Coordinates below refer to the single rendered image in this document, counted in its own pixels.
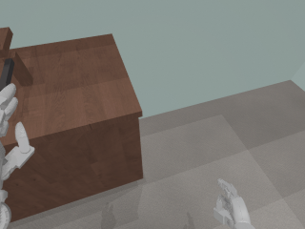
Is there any tap lever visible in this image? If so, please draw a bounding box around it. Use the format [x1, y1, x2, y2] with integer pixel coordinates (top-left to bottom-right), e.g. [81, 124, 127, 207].
[0, 58, 15, 92]

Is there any left robot hand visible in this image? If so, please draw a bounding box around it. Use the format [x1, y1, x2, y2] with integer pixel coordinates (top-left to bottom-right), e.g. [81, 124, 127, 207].
[0, 83, 35, 190]

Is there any left robot forearm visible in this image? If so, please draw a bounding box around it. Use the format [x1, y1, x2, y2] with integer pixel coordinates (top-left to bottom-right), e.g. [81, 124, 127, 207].
[0, 189, 11, 229]

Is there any right robot hand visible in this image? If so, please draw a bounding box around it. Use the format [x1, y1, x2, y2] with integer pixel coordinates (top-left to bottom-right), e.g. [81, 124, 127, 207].
[213, 178, 251, 229]

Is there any counter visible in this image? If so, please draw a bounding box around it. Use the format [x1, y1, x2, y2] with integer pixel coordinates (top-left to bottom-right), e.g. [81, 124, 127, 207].
[0, 27, 144, 222]

